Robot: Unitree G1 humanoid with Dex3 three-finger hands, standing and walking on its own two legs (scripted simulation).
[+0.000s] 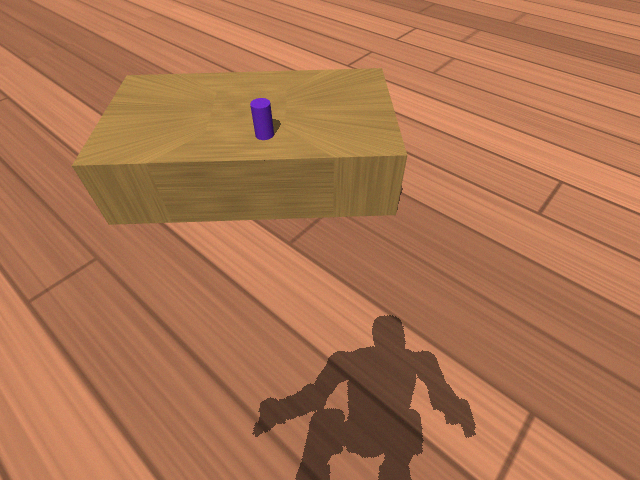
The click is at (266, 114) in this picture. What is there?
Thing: squat round
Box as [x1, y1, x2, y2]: [250, 98, 273, 139]
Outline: 257,98 252,100 250,103 255,135 259,139 268,139 273,135 269,101 265,98
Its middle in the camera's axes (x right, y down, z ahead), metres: -0.24 -0.49 +1.54
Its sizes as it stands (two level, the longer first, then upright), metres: 0.077 0.077 0.142
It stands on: a support 0.33 m high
